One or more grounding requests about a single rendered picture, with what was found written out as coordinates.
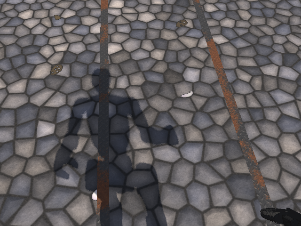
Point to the robot right hand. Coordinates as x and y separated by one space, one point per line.
287 217

